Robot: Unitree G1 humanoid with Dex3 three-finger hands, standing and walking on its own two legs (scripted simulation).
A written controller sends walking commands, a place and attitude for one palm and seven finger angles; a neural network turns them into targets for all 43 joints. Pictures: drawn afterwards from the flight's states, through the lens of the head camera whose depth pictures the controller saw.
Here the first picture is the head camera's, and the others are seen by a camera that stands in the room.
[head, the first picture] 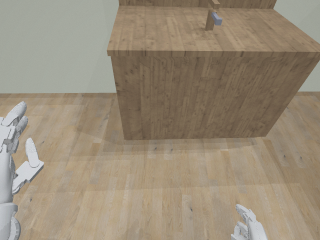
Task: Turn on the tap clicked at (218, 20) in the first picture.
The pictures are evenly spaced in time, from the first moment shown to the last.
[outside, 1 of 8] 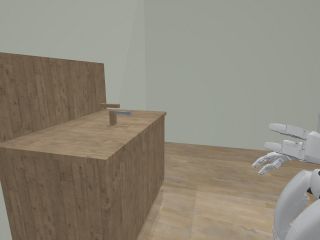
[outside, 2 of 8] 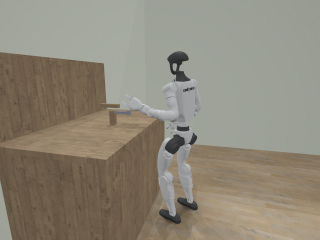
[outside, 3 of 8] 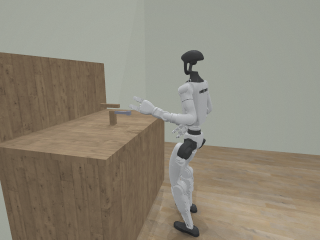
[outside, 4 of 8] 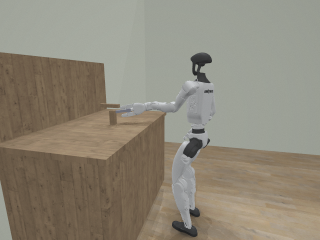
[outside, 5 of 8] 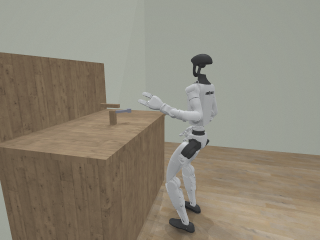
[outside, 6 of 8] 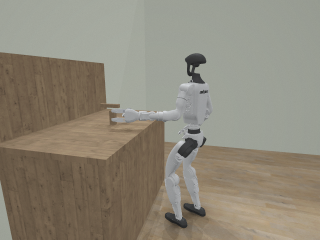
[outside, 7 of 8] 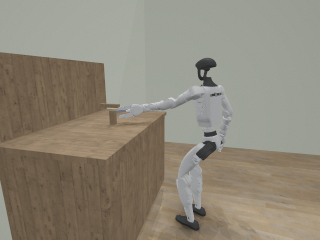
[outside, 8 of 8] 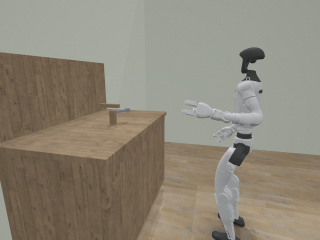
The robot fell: no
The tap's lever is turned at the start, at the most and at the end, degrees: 0 56 56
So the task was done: no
